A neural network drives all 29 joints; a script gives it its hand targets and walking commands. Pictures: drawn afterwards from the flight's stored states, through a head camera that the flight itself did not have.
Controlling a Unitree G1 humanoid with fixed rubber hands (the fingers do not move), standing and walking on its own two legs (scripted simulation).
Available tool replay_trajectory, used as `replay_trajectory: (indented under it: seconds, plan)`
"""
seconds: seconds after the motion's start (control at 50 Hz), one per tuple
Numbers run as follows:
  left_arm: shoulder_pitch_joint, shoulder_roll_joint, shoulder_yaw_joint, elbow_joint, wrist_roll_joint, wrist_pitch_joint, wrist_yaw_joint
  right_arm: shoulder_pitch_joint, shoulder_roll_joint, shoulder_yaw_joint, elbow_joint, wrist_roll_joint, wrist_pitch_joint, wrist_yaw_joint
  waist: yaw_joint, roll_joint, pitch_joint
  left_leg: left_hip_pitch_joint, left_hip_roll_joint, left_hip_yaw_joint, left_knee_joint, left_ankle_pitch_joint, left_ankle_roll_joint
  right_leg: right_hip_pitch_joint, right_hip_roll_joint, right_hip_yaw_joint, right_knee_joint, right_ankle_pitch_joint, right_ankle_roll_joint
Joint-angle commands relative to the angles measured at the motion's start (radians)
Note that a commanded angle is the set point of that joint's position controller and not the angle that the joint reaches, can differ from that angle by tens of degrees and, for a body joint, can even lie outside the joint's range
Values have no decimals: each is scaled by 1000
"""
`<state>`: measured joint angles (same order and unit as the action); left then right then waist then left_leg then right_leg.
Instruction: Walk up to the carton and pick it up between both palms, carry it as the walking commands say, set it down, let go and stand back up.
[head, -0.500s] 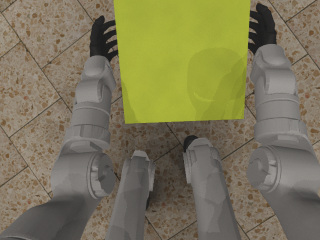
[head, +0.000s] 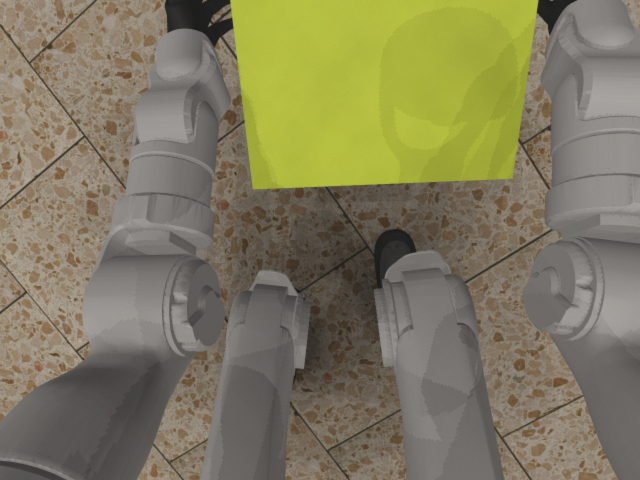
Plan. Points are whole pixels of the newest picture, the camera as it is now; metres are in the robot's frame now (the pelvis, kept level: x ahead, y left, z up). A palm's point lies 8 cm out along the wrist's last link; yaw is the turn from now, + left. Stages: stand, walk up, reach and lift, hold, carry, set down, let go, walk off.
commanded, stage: set down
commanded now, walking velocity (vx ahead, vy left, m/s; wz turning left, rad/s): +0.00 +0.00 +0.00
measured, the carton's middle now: (369, 48) +0.53 -0.12 -0.24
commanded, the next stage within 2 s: none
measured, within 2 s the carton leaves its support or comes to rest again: rests again in 1.42 s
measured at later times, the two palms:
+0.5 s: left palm (206, 47) +0.56 +0.06 -0.21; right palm (540, 8) +0.52 -0.29 -0.20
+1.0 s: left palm (206, 44) +0.56 +0.06 -0.21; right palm (540, 6) +0.52 -0.29 -0.21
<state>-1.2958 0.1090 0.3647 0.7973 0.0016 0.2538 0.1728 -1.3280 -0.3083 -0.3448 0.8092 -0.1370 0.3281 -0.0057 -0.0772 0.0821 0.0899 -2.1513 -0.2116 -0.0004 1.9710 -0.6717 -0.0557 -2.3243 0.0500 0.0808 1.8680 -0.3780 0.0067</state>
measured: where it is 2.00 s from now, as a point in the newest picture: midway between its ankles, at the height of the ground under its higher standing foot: (342, 331)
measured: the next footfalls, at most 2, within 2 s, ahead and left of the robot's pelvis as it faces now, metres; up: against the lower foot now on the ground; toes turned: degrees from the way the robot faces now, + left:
none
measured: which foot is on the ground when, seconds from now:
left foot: down 0.00-1.00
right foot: down 0.00-1.00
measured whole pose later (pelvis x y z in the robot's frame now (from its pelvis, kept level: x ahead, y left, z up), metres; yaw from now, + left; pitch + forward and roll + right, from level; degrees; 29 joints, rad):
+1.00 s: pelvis -0.01 +0.00 -0.04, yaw +1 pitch +41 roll +2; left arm -1.48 0.18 0.32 0.89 0.03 0.25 0.14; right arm -1.49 -0.43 -0.35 1.00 -0.02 0.25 0.09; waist -0.11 0.06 0.33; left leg -2.20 -0.20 0.00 2.15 -0.68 -0.05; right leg -2.33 -0.05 0.00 2.04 -0.43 -0.04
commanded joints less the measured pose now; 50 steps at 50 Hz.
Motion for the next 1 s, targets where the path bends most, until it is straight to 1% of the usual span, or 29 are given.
replay_trajectory:
  seconds: [0.0,0.02,0.04,0.1,0.14,0.28,0.32,0.4,0.46,0.5,0.58,0.7,0.84,0.98]
  plan:
    - [-666,-806,-431,-99,-118,-21,-261,-512,824,391,-53,143,-35,267,-64,-106,-1205,116,21,63,-188,194,28,1144,-16,-76,-15,362,-11]
    - [-672,-801,-432,-98,-121,-23,-259,-519,818,391,-50,146,-37,267,-65,-106,-1200,113,22,64,-180,193,28,1141,-17,-76,-7,364,-12]
    - [-680,-799,-432,-96,-123,-24,-257,-532,807,387,-53,147,-40,269,-72,-102,-1186,126,24,63,-174,191,30,1108,-17,-78,-5,345,-11]
    - [-693,-782,-428,-78,-111,-33,-247,-551,785,376,-37,159,-52,272,-70,-61,-1118,131,24,64,-150,205,31,1042,-16,-75,12,348,-17]
    - [-700,-773,-427,-72,-109,-39,-242,-555,768,368,-20,164,-60,273,-74,-45,-1085,123,25,64,-135,208,30,1024,-17,-69,25,357,-23]
    - [-721,-753,-439,-44,-113,-50,-236,-563,705,324,43,174,-83,279,-110,18,-981,133,28,59,-96,226,26,937,-22,-67,62,357,-40]
    - [-728,-757,-450,-46,-118,-51,-234,-574,693,321,41,182,-89,282,-119,34,-976,154,29,57,-87,244,26,917,-24,-69,71,362,-43]
    - [-754,-777,-496,-77,-145,-52,-227,-612,676,333,10,218,-100,288,-140,58,-1039,216,30,53,-67,297,23,921,-27,-78,94,402,-47]
    - [-748,-785,-506,-76,-146,-43,-225,-614,668,332,22,233,-98,294,-141,71,-1025,233,32,51,-64,296,24,891,-30,-84,98,385,-47]
    - [-744,-791,-497,-65,-140,-38,-227,-621,665,324,32,235,-98,300,-139,76,-992,228,34,47,-65,283,27,857,-31,-86,98,358,-48]
    - [-741,-788,-468,-38,-126,-33,-235,-630,650,306,58,225,-98,311,-141,68,-923,210,37,37,-66,250,32,806,-34,-87,97,307,-52]
    - [-726,-762,-427,3,-102,-23,-246,-619,632,282,99,209,-91,320,-136,59,-847,178,42,33,-63,205,39,778,-40,-76,95,251,-55]
    - [-689,-747,-391,33,-73,-18,-260,-588,637,267,130,198,-85,327,-123,55,-793,137,45,35,-50,193,41,781,-39,-58,97,239,-58]
    - [-650,-741,-374,47,-52,-14,-271,-550,645,262,150,192,-80,333,-119,56,-755,115,46,37,-36,194,41,780,-37,-47,104,239,-59]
